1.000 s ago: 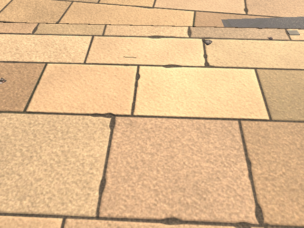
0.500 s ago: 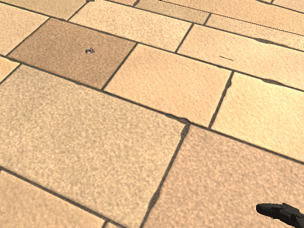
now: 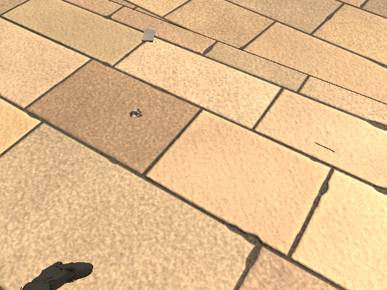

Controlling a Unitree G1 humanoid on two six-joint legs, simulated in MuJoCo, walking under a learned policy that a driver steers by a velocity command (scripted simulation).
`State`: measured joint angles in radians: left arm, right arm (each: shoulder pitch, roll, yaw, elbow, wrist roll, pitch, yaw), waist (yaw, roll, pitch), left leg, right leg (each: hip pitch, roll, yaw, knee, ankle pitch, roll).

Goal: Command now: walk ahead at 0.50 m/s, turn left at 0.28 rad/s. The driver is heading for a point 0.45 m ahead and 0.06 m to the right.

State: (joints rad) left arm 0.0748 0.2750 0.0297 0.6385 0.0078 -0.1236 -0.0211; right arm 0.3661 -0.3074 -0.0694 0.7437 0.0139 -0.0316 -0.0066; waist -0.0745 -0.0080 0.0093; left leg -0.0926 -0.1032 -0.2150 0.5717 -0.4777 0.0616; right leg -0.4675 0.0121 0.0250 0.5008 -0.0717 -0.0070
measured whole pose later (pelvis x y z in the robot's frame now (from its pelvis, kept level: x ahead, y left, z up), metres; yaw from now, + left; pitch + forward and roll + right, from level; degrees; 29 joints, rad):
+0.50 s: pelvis +0.26 +0.03 +0.00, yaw +1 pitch +2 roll -2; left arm 0.42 0.31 0.05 0.84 -0.01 -0.05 0.00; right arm 0.02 -0.26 -0.03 0.64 0.00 -0.09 0.03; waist 0.10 0.01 0.03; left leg -0.46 0.02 0.00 0.50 -0.08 0.04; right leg -0.03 -0.01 0.02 0.46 -0.43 0.01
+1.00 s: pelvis +0.39 +0.04 +0.02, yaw +0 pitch +0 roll +1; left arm 0.16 0.25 0.03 0.78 0.01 0.02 0.02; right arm 0.18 -0.24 -0.01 0.89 -0.02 -0.03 0.00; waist -0.02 0.00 0.01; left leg -0.18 -0.03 0.05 0.46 -0.28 0.03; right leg -0.29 -0.04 0.03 0.50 -0.21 0.03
